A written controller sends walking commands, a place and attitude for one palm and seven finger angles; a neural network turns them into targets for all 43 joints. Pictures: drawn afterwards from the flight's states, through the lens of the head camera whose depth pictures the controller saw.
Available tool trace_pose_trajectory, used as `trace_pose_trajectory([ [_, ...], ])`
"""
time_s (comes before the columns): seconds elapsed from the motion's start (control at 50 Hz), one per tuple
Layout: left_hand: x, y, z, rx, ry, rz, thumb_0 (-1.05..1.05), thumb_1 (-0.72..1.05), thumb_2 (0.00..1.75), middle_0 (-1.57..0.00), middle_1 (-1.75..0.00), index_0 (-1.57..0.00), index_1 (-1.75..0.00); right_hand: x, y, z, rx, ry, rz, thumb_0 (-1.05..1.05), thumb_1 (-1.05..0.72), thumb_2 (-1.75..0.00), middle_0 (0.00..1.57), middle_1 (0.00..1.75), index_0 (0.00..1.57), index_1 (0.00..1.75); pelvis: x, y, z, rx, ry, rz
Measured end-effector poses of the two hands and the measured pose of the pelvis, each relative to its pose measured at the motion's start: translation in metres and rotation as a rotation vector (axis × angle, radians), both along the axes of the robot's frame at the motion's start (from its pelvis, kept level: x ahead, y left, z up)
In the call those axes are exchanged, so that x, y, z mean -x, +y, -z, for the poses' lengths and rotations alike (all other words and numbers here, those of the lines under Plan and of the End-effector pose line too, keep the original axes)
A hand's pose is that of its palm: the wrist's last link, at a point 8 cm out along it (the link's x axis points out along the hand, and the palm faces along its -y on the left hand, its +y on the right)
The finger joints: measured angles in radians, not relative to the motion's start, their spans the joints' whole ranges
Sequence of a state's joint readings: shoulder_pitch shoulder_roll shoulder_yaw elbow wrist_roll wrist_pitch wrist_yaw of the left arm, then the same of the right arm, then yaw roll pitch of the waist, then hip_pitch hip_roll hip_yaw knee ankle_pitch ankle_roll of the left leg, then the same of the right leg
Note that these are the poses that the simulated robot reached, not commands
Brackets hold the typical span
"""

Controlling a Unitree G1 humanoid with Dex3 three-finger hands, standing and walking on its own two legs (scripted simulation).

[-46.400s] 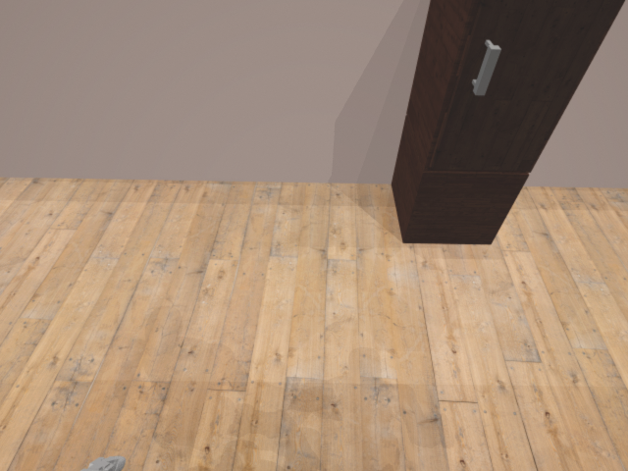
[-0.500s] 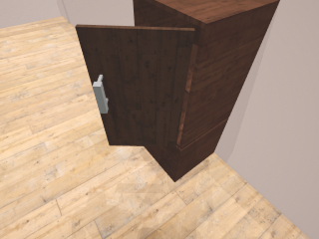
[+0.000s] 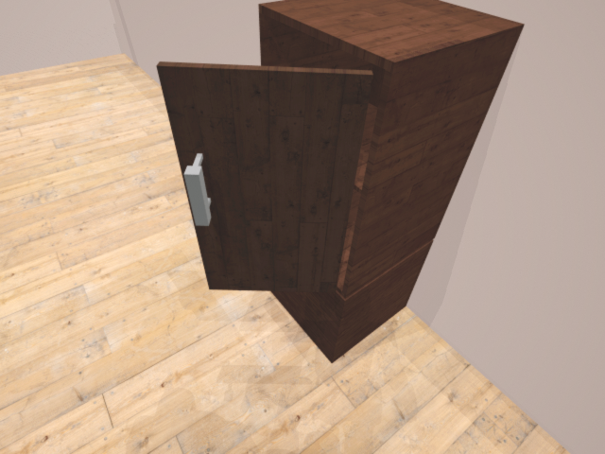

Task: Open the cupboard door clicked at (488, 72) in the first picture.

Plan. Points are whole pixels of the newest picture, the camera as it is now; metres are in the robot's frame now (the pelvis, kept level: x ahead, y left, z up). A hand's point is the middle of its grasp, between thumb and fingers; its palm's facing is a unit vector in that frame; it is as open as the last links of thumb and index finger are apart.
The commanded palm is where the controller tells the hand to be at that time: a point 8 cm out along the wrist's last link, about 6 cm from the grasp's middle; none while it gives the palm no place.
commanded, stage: look again from close up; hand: left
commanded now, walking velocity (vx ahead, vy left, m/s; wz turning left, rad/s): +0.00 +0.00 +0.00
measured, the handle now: (201, 189) +0.57 +0.23 +0.03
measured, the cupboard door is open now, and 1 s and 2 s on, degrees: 52 52 52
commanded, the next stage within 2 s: raise the hand with hooked fingers in 0.14 s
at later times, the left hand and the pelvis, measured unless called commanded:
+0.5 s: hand (135, 418) +0.17 +0.22 -0.01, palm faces +0.19 -0.98 -0.06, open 7.9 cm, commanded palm +0.11 +0.27 -0.05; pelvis -0.04 -0.01 -0.05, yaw +2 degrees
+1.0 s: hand (131, 396) +0.20 +0.24 -0.03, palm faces +0.07 -1.00 -0.05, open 10.6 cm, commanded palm +0.17 +0.29 -0.01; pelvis +0.00 -0.01 -0.08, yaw +3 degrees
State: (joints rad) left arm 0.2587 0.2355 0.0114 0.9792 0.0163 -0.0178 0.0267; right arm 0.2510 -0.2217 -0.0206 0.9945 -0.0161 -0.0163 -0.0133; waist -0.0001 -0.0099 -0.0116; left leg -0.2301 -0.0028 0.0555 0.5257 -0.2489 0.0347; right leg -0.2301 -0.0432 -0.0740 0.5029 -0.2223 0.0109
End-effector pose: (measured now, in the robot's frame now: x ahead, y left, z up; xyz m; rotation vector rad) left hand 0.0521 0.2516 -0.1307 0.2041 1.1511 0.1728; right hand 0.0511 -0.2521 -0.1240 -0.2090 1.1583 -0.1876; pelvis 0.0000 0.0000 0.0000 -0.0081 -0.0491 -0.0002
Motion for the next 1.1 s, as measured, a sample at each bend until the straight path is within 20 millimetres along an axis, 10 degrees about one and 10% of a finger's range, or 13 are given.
trace_pose_trajectory([
  [0.28, 0.008, 0.004, -0.008, 0.018, -0.01, -0.049, 0.01, 0.91, 0.9, -0.2, -0.3, -0.2, -0.3, 0.005, 0.01, -0.001, -0.022, -0.001, -0.007, 0.0, -0.91, -0.9, 0.2, 0.3, 0.2, 0.3, 0.011, 0.005, -0.003, -0.003, -0.016, 0.002],
  [0.42, -0.069, 0.018, -0.111, 0.006, -0.839, -0.116, 0.02, 0.85, 0.87, -0.21, -0.34, -0.2, -0.34, -0.033, 0.014, -0.015, 0.003, -0.362, -0.094, 0.01, -0.91, -0.9, 0.2, 0.3, 0.2, 0.3, 0.027, 0.001, 0.016, -0.004, 0.059, -0.056],
  [0.52, -0.087, 0.015, -0.116, 0.055, -1.205, 0.095, 0.01, 0.76, 0.84, -0.21, -0.39, -0.2, -0.39, -0.081, 0.006, -0.006, 0.019, -0.57, -0.189, 0.01, -0.9, -0.9, 0.2, 0.3, 0.2, 0.3, 0.039, -0.007, 0.06, -0.001, 0.194, -0.038],
  [0.66, -0.075, 0.015, -0.063, 0.198, -1.086, 0.1, 0.01, 0.61, 0.77, -0.22, -0.49, -0.22, -0.49, -0.132, 0.006, 0.003, 0.05, -0.71, -0.237, 0.01, -0.9, -0.9, 0.2, 0.3, 0.2, 0.3, 0.037, -0.012, 0.101, 0.011, 0.23, -0.047],
  [0.88, -0.103, 0.028, -0.103, 0.102, -1.099, 0.12, 0.01, 0.35, 0.67, -0.24, -0.65, -0.24, -0.65, -0.139, 0.03, 0.019, -0.01, -0.556, -0.239, 0.01, -0.9, -0.9, 0.2, 0.3, 0.21, 0.3, 0.012, -0.016, 0.086, 0.058, 0.261, -0.071],
  [1.1, -0.133, 0.047, -0.12, 0.116, -1.093, 0.124, 0.01, 0.1, 0.56, -0.26, -0.82, -0.25, -0.82, -0.125, 0.012, 0.015, 0.024, -0.481, -0.176, 0.01, -0.9, -0.9, 0.2, 0.3, 0.21, 0.3, -0.007, -0.01, 0.072, 0.051, 0.272, -0.056],
])
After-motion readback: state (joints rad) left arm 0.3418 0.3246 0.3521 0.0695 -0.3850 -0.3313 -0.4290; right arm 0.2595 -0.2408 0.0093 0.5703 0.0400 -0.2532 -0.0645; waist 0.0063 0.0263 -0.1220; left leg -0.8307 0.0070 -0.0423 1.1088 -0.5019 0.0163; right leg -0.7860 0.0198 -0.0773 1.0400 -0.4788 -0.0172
